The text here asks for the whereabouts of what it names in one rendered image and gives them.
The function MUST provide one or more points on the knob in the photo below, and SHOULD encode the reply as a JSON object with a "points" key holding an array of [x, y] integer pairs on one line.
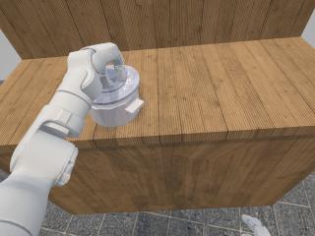
{"points": [[112, 74]]}

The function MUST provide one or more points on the lid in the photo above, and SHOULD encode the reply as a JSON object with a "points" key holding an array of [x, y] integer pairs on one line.
{"points": [[121, 90]]}

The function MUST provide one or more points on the left robot forearm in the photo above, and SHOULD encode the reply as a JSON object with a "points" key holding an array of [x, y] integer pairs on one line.
{"points": [[66, 112]]}

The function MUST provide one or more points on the left robot upper arm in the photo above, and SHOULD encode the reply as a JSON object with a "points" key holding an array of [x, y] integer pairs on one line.
{"points": [[47, 161]]}

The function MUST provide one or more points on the robot left hand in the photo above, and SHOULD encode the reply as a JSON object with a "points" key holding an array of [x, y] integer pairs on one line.
{"points": [[111, 54]]}

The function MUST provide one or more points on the robot right hand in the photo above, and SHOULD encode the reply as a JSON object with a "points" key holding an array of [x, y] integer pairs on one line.
{"points": [[255, 225]]}

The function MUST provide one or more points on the table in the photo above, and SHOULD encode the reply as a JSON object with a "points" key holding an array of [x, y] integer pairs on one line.
{"points": [[229, 100]]}

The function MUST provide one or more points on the pot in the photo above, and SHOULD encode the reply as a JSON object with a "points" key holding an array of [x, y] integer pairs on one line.
{"points": [[117, 114]]}

